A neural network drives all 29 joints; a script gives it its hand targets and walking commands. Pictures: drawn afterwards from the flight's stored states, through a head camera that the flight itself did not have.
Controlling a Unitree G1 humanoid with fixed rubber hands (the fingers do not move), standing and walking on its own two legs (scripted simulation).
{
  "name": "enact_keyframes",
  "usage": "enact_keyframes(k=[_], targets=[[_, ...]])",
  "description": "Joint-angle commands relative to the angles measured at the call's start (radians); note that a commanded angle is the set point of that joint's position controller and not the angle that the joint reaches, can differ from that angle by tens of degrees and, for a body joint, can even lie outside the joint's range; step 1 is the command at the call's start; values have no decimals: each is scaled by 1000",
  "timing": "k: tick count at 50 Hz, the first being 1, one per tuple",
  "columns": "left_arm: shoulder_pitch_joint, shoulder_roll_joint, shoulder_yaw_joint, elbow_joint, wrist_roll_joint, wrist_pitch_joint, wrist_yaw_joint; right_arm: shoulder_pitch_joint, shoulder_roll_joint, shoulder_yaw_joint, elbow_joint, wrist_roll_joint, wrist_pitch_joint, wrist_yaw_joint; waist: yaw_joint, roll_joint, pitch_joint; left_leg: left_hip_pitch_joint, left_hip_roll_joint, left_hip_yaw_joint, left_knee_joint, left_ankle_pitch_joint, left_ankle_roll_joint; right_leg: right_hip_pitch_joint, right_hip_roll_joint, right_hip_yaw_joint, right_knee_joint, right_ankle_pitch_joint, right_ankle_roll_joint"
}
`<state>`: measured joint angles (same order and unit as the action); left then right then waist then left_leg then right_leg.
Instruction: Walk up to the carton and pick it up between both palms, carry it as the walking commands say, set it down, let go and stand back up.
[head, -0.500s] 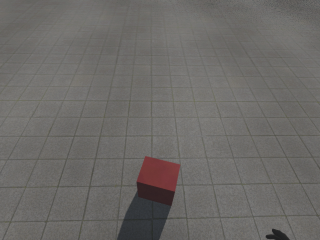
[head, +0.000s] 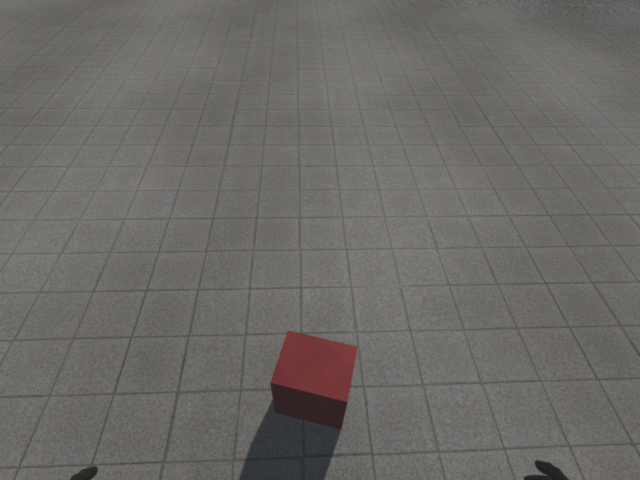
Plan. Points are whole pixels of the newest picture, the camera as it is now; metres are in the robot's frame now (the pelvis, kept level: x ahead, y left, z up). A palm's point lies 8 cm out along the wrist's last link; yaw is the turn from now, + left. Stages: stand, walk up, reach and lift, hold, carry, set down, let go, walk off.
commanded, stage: walk up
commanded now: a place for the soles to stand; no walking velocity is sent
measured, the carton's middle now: (314, 380) +0.53 -0.01 -0.67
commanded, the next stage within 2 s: none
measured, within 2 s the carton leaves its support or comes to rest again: neither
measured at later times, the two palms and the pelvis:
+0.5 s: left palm out of the picture +0.18 +0.42 -0.10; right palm out of the picture +0.11 -0.26 -0.12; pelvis +0.08 +0.08 -0.03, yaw -9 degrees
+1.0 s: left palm (84, 354) +0.34 +0.37 -0.11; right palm (519, 479) +0.16 -0.26 -0.10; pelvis +0.12 +0.09 -0.02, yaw -15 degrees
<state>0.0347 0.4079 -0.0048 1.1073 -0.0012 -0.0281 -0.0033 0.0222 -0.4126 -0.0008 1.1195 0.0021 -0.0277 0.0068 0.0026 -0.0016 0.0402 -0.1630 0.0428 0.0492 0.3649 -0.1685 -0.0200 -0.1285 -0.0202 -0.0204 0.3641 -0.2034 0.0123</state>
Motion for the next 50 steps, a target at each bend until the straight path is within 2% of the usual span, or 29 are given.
enact_keyframes(k=[1,2,3,4,6,8,10,11,12,13,14,15,16,17,18,20,21,23,25,26,27,28,29,31,32,33,34,39,50], targets=[[152,293,86,-60,2,-30,19,-56,-268,-93,-131,-46,12,34,24,95,-96,7,28,-4,100,-277,52,30,-137,194,-67,-192,-97],[223,338,118,-57,19,-36,29,-93,-230,-89,-172,-53,31,56,54,-1,-29,-238,9,-14,208,-381,58,110,-202,313,-93,-405,-149],[273,375,146,-80,26,-44,41,-116,-197,-94,-224,-61,45,72,80,-124,34,-452,14,-52,371,-346,59,184,-310,490,-153,-493,-213],[270,379,154,-111,28,-55,50,-130,-194,-101,-262,-63,54,79,76,-112,66,-556,58,-148,493,-303,51,170,-385,573,-177,-464,-265],[201,349,152,-166,22,-67,55,-54,-215,-121,-276,-50,53,90,20,-70,55,-507,85,-180,514,-243,28,113,-337,470,-145,-337,-250],[200,335,146,-197,29,-75,49,-29,-213,-137,-298,-49,49,101,9,-98,41,-364,58,-122,447,-257,13,-8,-264,334,-98,-192,-224],[218,347,144,-221,38,-74,41,-15,-211,-151,-329,-49,49,110,4,-136,35,-234,33,-71,369,-268,19,-124,-222,274,-46,-191,-206],[202,353,142,-237,40,-70,39,27,-214,-160,-331,-47,50,110,-20,-151,24,-143,17,-36,319,-236,25,-190,-198,246,-8,-200,-187],[176,346,136,-253,41,-62,38,102,-214,-171,-318,-46,49,105,-64,-140,12,-1,-13,7,247,-177,30,-289,-162,202,69,-215,-160],[197,296,119,-263,45,-53,39,184,-233,-186,-295,-52,45,93,-93,-61,-11,149,-61,30,225,-195,31,-394,-106,157,209,-234,-134],[228,230,98,-278,42,-47,49,292,-274,-198,-283,-65,38,77,-142,117,-36,240,18,-127,81,-367,70,-499,-8,89,474,-287,-98],[234,182,85,-311,27,-45,64,290,-374,-204,-316,-61,26,66,-131,355,-30,181,324,-614,-165,-640,206,-659,93,-8,766,-451,-56],[275,270,99,-282,17,-37,67,212,-361,-201,-362,-42,23,60,-90,121,10,21,374,-652,-185,-712,286,-588,21,131,856,-371,-53],[300,302,102,-266,6,-38,56,163,-337,-183,-378,-30,18,52,-45,84,55,-65,351,-586,-153,-658,289,-548,-15,119,852,-302,-49],[352,298,106,-245,6,-41,44,131,-305,-170,-388,-29,12,47,-3,89,70,-91,303,-469,-104,-565,264,-508,-47,106,779,-271,-39],[373,275,104,-241,14,-44,21,148,-293,-157,-390,-34,8,38,-14,167,60,-148,245,-294,-40,-361,236,-370,-43,52,578,-289,-25],[367,257,103,-247,14,-40,14,164,-289,-150,-386,-38,7,35,-14,179,50,-183,249,-257,-15,-231,239,-304,-28,27,521,-277,-21],[372,224,99,-255,10,-34,8,129,-272,-132,-395,-31,6,30,15,158,17,-242,251,-190,71,-49,217,-155,-1,-5,380,-193,-33],[369,223,106,-260,20,-33,12,129,-223,-101,-402,-17,8,26,38,92,-13,-309,212,-123,203,-52,144,-4,23,17,219,-88,-58],[349,256,113,-279,26,-36,16,173,-180,-84,-399,-9,7,20,35,-49,-17,-341,157,-68,320,-96,93,10,-79,188,87,-92,-89],[273,319,115,-323,30,-46,18,177,-155,-77,-396,4,12,17,2,-172,-14,-362,19,-8,439,-249,25,-64,-274,533,-5,-75,-206],[261,316,112,-329,20,-42,14,167,-210,-94,-372,11,21,2,14,-103,-39,-248,14,-62,504,-432,28,-142,-305,509,23,-13,-290],[234,302,104,-330,18,-38,18,199,-201,-93,-351,8,17,-3,-4,-110,-54,-208,20,-64,451,-417,38,-158,-279,451,69,44,-288],[143,248,77,-335,3,-19,17,261,-188,-90,-306,0,-2,-12,-55,-119,-53,-71,28,-50,181,-173,56,-215,-159,260,164,117,-171],[141,204,64,-332,-5,-11,12,222,-239,-96,-310,-18,-15,-15,-36,-33,-31,-94,108,-179,99,-128,78,-235,-75,179,253,162,-99],[159,212,70,-322,-10,-7,8,182,-272,-96,-314,-19,-25,-13,0,13,-27,-116,180,-254,98,-19,121,-207,-11,122,314,128,-67],[158,213,72,-301,-12,-3,9,163,-265,-90,-306,-17,-28,-11,8,8,-33,-112,202,-231,120,75,144,-176,-8,96,311,92,-65],[108,216,65,-266,-9,-7,8,136,-218,-77,-270,1,-17,-21,-6,53,-112,-53,109,-41,206,306,70,-62,-53,127,287,430,-113],[31,207,64,-209,5,12,6,22,-217,-86,-246,-4,6,-15,-1,35,-77,-16,135,-24,105,14,78,-103,-29,142,211,267,-87]])
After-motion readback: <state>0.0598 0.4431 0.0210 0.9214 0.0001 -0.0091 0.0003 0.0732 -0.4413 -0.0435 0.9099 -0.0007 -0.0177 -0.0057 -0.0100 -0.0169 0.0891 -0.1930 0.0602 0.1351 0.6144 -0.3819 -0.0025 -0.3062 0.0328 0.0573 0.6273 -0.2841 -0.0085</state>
